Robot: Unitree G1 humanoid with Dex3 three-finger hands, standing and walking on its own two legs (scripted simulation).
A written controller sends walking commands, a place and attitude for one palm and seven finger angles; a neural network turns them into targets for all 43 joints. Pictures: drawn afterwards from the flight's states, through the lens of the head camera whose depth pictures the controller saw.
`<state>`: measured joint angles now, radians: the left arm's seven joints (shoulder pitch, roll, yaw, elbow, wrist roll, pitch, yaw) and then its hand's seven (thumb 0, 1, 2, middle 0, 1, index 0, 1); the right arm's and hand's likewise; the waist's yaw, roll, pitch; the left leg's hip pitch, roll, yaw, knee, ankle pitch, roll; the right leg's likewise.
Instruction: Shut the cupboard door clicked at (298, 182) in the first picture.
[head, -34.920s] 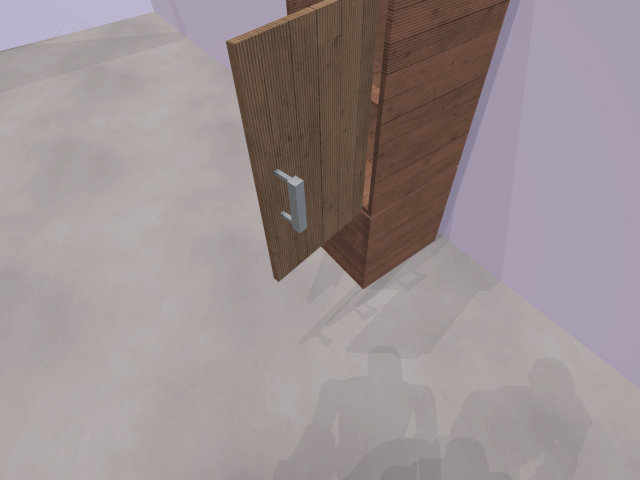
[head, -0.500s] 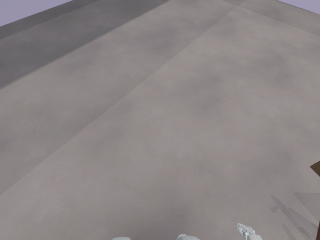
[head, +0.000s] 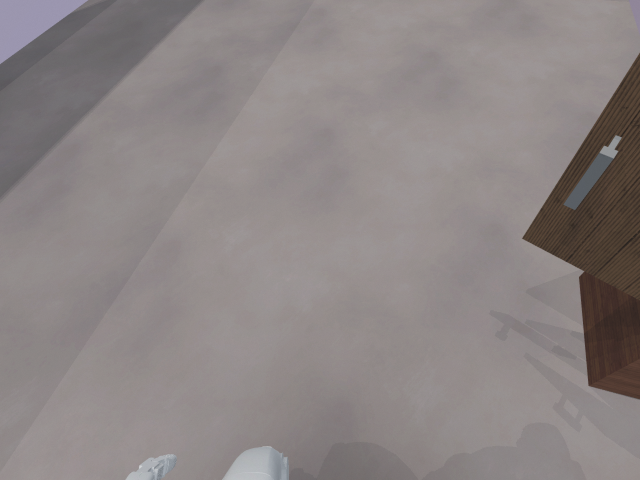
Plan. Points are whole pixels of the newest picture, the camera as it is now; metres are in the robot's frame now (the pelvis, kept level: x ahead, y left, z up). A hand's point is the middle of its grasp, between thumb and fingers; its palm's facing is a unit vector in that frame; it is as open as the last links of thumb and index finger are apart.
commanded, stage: turn to face it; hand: left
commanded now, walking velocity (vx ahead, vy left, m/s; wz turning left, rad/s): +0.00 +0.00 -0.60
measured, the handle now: (593, 173) +0.63 -0.47 -0.06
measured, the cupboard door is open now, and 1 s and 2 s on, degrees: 66 66 66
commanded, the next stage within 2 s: take the last steps up to it in 1.12 s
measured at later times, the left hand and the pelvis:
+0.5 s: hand (188, 453) +0.17 +0.22 -0.16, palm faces -0.25 -0.94 -0.21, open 7.4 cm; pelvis +0.03 +0.03 +0.01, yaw -18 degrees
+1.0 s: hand (278, 431) +0.20 +0.09 -0.15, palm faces -0.50 -0.83 -0.23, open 7.4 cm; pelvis +0.03 -0.03 +0.01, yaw -31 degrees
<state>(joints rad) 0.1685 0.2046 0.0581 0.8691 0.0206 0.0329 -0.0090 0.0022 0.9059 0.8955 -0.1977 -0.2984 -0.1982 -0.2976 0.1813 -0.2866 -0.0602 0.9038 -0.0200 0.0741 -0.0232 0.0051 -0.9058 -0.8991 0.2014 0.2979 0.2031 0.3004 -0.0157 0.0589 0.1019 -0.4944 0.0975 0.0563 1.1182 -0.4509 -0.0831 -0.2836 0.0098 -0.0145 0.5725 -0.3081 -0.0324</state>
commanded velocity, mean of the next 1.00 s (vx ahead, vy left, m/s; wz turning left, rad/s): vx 0.00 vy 0.00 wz -0.49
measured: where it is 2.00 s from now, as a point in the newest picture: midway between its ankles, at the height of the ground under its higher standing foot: outside the picture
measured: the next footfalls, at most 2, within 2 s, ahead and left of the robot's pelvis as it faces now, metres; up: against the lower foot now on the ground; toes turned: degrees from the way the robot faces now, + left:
left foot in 0.28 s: +0.08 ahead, +0.13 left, +0.00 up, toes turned -6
right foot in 0.70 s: +0.00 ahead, -0.12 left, +0.00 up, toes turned -30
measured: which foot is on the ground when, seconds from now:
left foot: up 0.00-0.26, down 0.28-0.70, up 0.72-1.00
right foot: down 0.00-0.28, up 0.30-0.68, down 0.70-1.00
